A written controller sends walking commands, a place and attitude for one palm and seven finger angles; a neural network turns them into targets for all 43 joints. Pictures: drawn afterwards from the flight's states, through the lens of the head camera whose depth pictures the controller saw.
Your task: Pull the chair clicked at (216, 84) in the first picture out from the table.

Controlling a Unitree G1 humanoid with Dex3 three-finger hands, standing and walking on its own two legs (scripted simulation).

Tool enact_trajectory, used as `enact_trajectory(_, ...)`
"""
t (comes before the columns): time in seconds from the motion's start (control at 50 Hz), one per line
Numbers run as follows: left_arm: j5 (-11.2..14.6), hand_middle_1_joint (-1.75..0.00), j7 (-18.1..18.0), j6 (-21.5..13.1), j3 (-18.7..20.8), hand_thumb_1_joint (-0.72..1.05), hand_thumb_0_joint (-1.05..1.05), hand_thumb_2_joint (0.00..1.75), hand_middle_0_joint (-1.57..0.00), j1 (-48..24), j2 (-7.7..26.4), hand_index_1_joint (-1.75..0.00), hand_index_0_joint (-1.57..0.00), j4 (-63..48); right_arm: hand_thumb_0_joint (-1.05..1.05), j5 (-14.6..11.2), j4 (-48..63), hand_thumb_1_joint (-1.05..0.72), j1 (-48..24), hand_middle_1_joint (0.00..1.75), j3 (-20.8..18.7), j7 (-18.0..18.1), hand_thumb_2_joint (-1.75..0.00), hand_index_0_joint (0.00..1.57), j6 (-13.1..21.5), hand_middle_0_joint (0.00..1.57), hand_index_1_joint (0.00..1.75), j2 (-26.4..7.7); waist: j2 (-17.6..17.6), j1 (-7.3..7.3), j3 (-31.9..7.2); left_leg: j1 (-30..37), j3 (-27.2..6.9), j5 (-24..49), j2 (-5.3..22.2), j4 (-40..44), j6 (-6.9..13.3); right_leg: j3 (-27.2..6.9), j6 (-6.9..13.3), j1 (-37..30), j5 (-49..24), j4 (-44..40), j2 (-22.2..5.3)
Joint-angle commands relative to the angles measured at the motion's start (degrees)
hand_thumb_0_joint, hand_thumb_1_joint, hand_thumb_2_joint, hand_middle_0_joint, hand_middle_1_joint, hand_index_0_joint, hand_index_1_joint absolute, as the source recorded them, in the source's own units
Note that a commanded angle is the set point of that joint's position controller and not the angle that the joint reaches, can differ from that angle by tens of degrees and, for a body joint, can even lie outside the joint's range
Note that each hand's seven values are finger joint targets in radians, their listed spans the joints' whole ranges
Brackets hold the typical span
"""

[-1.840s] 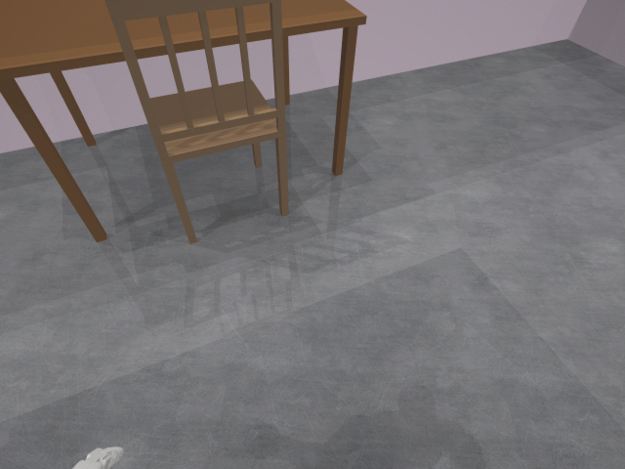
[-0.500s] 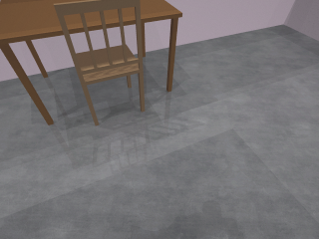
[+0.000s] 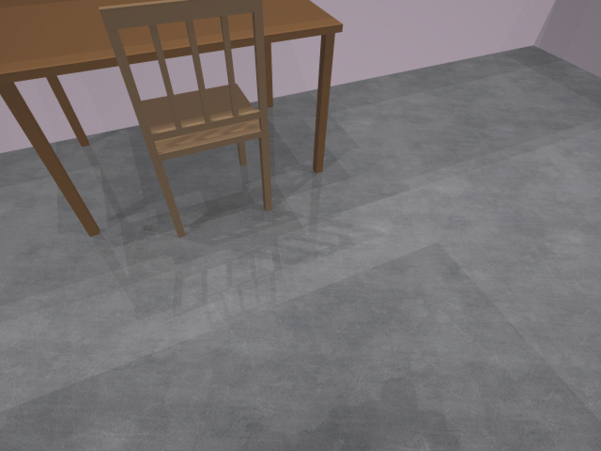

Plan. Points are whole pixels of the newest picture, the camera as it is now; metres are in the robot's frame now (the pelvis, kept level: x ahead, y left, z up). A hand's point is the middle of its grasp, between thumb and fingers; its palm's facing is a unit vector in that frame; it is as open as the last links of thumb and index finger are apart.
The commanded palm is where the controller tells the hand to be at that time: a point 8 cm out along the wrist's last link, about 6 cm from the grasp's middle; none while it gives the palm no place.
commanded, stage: walk to a spot facing it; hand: left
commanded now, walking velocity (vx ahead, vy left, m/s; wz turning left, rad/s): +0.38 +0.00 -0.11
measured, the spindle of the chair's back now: (199, 75) +1.17 +0.40 -0.08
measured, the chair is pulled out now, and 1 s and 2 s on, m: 0.00 0.00 0.00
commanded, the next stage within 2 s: turn to face it in 1.22 s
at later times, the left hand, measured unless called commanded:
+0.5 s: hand out of the picture +0.09 +0.20 -0.20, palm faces -0.05 -0.99 -0.12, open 7.4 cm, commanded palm none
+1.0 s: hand (227, 326) +0.37 +0.17 -0.19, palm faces -0.06 -0.98 -0.17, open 7.2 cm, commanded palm none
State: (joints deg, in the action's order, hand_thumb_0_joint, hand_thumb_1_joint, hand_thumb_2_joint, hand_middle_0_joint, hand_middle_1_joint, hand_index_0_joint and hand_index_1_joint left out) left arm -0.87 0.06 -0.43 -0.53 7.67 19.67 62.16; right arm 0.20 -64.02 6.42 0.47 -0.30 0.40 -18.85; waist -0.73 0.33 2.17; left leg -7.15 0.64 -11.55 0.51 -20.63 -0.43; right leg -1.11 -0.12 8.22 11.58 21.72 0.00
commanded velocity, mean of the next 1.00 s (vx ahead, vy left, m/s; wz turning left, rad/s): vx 0.38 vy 0.00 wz -0.07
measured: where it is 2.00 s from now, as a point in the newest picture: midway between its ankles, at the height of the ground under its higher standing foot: (307, 352)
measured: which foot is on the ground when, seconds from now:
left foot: down 0.00-0.72, up 0.74-1.00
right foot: down 0.00-0.36, up 0.38-0.70, down 0.72-1.00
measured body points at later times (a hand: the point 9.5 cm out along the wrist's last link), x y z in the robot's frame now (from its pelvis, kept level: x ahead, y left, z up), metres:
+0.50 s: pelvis +0.11 +0.03 -0.01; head +0.12 +0.05 +0.43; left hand +0.09 +0.25 -0.19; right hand +0.01 -0.18 -0.16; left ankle +0.00 +0.12 -0.75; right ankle +0.07 -0.09 -0.67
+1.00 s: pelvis +0.31 -0.01 -0.01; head +0.31 +0.01 +0.44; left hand +0.37 +0.22 -0.17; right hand +0.34 -0.26 -0.15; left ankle +0.40 +0.12 -0.70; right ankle +0.32 -0.11 -0.75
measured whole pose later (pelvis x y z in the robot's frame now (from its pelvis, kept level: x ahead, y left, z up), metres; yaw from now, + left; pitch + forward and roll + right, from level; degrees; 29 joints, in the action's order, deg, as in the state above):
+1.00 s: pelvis +0.31 -0.01 -0.01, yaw -5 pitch -2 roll -2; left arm -1.7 -0.5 -2.8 3.1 14.8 10.9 60.9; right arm 1.3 -58.4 13.2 -3.7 -0.4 1.0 -9.0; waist -0.3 -1.6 0.7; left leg -31.4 4.3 -14.7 9.4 -54.5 -0.4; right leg 9.8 3.1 11.8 14.1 27.2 1.2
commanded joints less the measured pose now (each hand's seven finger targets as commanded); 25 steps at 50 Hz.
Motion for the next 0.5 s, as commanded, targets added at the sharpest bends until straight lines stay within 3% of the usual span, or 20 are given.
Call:
enact_trajectory(0.0, 0.4, -0.30, -0.9, -0.6, 1.2, 0.90, 0.00, 0.90, -0.20, 0.4, 7.0, -0.30, -0.20, -2.3, 0.00, 0.5, 2.5, -0.90, -0.6, 0.30, -1.1, 0.9, -0.90, 0.20, 1.0, 0.20, 0.30, -7.3, 0.7, -0.30, -5.0, 1.6, -4.6, 4.9, 6.3, 2.8, 1.3, -5.5, 1.1, 0.0, -4.1, -4.0, -6.7)
enact_trajectory(0.02, 0.3, -0.30, -1.0, 0.1, 0.6, 0.90, 0.00, 0.90, -0.20, 2.5, 4.4, -0.30, -0.20, -1.5, 0.00, 0.7, 1.8, -0.90, 1.4, 0.30, -0.5, 0.7, -0.90, 0.20, 0.4, 0.20, 0.30, -4.4, 0.0, -0.22, -4.2, 1.0, -3.9, -0.7, 5.6, 2.0, 0.8, -5.7, 0.8, 1.0, 3.3, -3.9, -6.1)
enact_trajectory(0.06, -0.2, -0.30, -0.5, 0.8, 1.1, 0.90, 0.00, 0.90, -0.20, 4.6, 4.8, -0.30, -0.20, -1.3, 0.00, 1.1, 1.7, -0.90, 3.4, 0.30, -0.8, 0.5, -0.90, 0.20, -0.2, 0.20, 0.30, -4.4, -0.5, -0.05, -0.1, -3.5, -3.6, -15.2, 4.5, 1.2, 1.1, -7.4, 1.6, 4.5, 17.9, -4.8, -5.5)
enact_trajectory(0.1, -0.4, -0.30, 0.1, 1.0, 1.7, 0.90, 0.00, 0.90, -0.20, 6.1, 4.8, -0.30, -0.20, -1.9, 0.00, 1.4, 2.3, -0.90, 4.4, 0.30, -1.2, 0.4, -0.90, 0.20, -0.2, 0.20, 0.30, -4.4, -1.4, 0.20, 4.1, -7.6, -3.6, -20.5, 4.1, 0.1, 1.7, -9.0, 2.8, 7.3, 23.6, -4.8, -5.3)
enact_trajectory(0.14, -0.4, -0.30, 0.4, 0.7, 2.1, 0.90, 0.00, 0.90, -0.20, 8.3, 4.4, -0.30, -0.20, -2.2, 0.00, 1.3, 2.8, -0.90, 5.5, 0.30, -1.5, 0.4, -0.90, 0.20, 0.2, 0.20, 0.30, -3.8, -1.5, 0.50, 5.6, -9.3, -3.3, -20.3, 4.0, -3.0, 2.3, -10.0, 4.0, 7.6, 23.6, -3.8, -5.4)
enact_trajectory(0.2, -0.2, -0.30, 0.3, -0.2, 2.9, 0.90, 0.00, 0.90, -0.20, 11.5, 3.5, -0.30, -0.20, -2.3, 0.00, 1.1, 3.4, -0.90, 7.9, 0.30, -1.7, 0.5, -0.90, 0.20, 1.2, 0.20, 0.30, -1.9, -3.1, 0.48, 3.9, -10.6, -1.5, -15.9, 3.1, -8.3, 2.5, -12.4, 6.0, 5.0, 20.3, -2.7, -7.0)
enact_trajectory(0.24, -0.2, -0.30, 0.1, -0.7, 3.5, 0.90, 0.00, 0.90, -0.20, 13.8, 4.0, -0.30, -0.20, -1.8, 0.00, 0.8, 4.0, -0.90, 8.4, 0.30, -1.9, 0.4, -0.90, 0.20, 1.6, 0.20, 0.30, -0.5, -7.0, 0.49, 4.2, -13.3, 1.9, -14.2, 2.0, -14.5, 1.8, -15.9, 7.9, 3.0, 18.2, -4.0, -9.8)
enact_trajectory(0.26, -0.2, -0.30, -0.2, -1.1, 3.9, 0.90, 0.00, 0.90, -0.20, 14.5, 3.8, -0.30, -0.20, -1.6, 0.00, 0.8, 4.1, -0.90, 9.0, 0.30, -2.1, 0.5, -0.90, 0.20, 2.0, 0.20, 0.30, 0.4, -7.1, 0.16, 4.3, -13.2, 3.3, -13.1, 2.0, -15.6, 1.5, -17.5, 8.9, 2.8, 14.9, -4.0, -11.5)
enact_trajectory(0.28, -0.2, -0.30, -0.3, -1.4, 4.1, 0.90, 0.00, 0.90, -0.20, 14.7, 3.4, -0.30, -0.20, -1.5, 0.00, 0.6, 3.9, -0.90, 10.2, 0.30, -2.0, 0.7, -0.90, 0.20, 2.5, 0.20, 0.30, 1.3, -5.8, -0.51, 4.1, -11.1, 3.7, -12.0, 2.3, -13.8, 1.5, -17.0, 9.4, 3.4, 9.8, -2.3, -11.9)
enact_trajectory(0.3, -0.2, -0.30, -0.4, -1.5, 4.2, 0.90, 0.00, 0.90, -0.20, 13.4, 2.6, -0.30, -0.20, -1.6, 0.00, 0.5, 2.9, -0.90, 13.4, 0.30, -2.0, 0.8, -0.90, 0.20, 3.0, 0.20, 0.30, 1.9, -3.1, -2.26, 3.1, -5.1, 2.9, -9.5, 2.8, -9.1, 1.9, -13.2, 8.4, 5.7, 4.1, 2.6, -9.8)
enact_trajectory(0.32, 0.0, -0.30, -0.2, -1.5, 3.9, 0.90, 0.00, 0.90, -0.20, 10.9, 0.3, -0.30, -0.20, -2.4, 0.00, 0.7, 0.4, -0.90, 19.7, 0.30, -2.4, 1.1, -0.90, 0.20, 3.6, 0.20, 0.30, 0.6, 5.1, -5.08, 2.4, 4.9, -3.9, -3.1, 6.3, -2.5, 4.2, -5.6, 5.5, 13.2, -0.8, 15.0, -3.7)
enact_trajectory(0.34, 0.2, -0.30, 0.1, -1.9, 3.3, 0.90, 0.00, 0.90, -0.20, 7.2, -3.4, -0.30, -0.20, -4.2, 0.00, 1.4, -2.9, -0.90, 29.3, 0.30, -3.8, 1.7, -0.90, 0.20, 4.1, 0.20, 0.30, -4.1, 20.4, -8.24, 1.9, 15.1, -19.5, 9.6, 17.2, 3.3, 9.3, 4.6, 2.0, 26.5, 6.0, 34.0, 2.5)
enact_trajectory(0.36, -0.2, -0.30, -0.4, -2.6, 3.1, 0.90, 0.00, 0.90, -0.20, 2.1, -3.1, -0.30, -0.20, -6.4, 0.00, 1.6, -4.8, -0.90, 33.5, 0.30, -3.2, 2.5, -0.90, 0.20, 4.0, 0.20, 0.30, -1.9, 17.4, -8.86, 6.1, 19.2, -25.2, 26.9, 22.1, 4.3, 11.8, 2.4, 1.9, 36.8, 19.6, 42.0, 1.2)
enact_trajectory(0.38, -0.2, -0.30, -0.3, -2.6, 3.5, 0.90, 0.00, 0.90, -0.20, 1.1, -3.3, -0.30, -0.20, -6.2, 0.00, 1.4, -4.3, -0.90, 32.8, 0.30, -2.5, 2.9, -0.90, 0.20, 4.0, 0.20, 0.30, 0.3, 8.2, -7.57, 8.3, 17.7, -22.2, 31.8, 23.3, 2.6, 13.6, 0.5, 2.4, 38.3, 18.3, 45.7, -2.0)
enact_trajectory(0.4, -0.3, -0.30, 0.2, -2.5, 3.5, 0.90, 0.00, 0.90, -0.20, 0.7, -4.7, -0.30, -0.20, -6.1, 0.00, 1.5, -3.4, -0.90, 30.4, 0.30, -2.4, 3.0, -0.90, 0.20, 4.3, 0.20, 0.30, 0.9, 5.6, -6.25, 8.3, 16.1, -18.5, 30.5, 22.0, 3.0, 13.4, 0.7, 2.3, 38.3, 16.9, 46.7, -3.8)
enact_trajectory(0.42, -0.3, -0.30, 0.7, -2.1, 3.5, 0.90, 0.00, 0.90, -0.20, 0.8, -5.8, -0.30, -0.20, -6.1, 0.00, 1.5, -2.7, -0.90, 28.8, 0.30, -2.4, 3.1, -0.90, 0.20, 4.7, 0.20, 0.30, 1.6, 6.6, -4.96, 8.7, 14.0, -14.9, 26.7, 20.1, 4.5, 12.3, 1.5, 2.1, 37.4, 14.9, 46.4, -4.7)
enact_trajectory(0.48, -0.4, -0.30, 1.8, -1.1, 3.3, 0.90, 0.00, 0.90, -0.20, -0.8, -7.8, -0.30, -0.20, -6.9, 0.00, 1.1, -3.0, -0.90, 27.5, 0.30, -2.1, 3.3, -0.90, 0.20, 5.4, 0.20, 0.30, 3.8, 7.8, -2.95, 10.0, 10.1, -6.9, 21.4, 15.7, 8.9, 9.8, 4.8, 1.2, 35.8, 7.8, 40.4, -5.5)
